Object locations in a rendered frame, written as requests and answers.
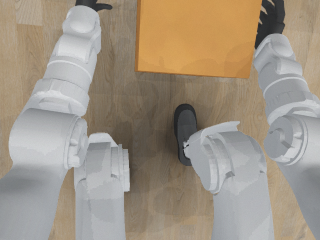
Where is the carton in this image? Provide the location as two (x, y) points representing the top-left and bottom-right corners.
(134, 0), (262, 79)

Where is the right robot hand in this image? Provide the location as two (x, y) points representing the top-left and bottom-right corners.
(254, 0), (286, 49)

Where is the left robot hand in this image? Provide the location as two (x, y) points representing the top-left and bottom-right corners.
(75, 0), (113, 12)

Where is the right robot thigh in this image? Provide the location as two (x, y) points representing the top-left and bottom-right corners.
(196, 131), (275, 240)

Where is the left robot forearm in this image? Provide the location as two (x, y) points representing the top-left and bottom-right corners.
(8, 5), (101, 159)

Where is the robot right upper arm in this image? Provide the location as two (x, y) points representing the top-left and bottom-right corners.
(263, 113), (320, 240)

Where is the right robot shin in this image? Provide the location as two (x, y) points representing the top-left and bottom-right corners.
(183, 121), (267, 177)

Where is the robot left upper arm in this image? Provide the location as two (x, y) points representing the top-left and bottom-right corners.
(0, 108), (88, 240)

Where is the right robot forearm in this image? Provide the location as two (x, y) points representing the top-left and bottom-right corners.
(253, 33), (320, 126)

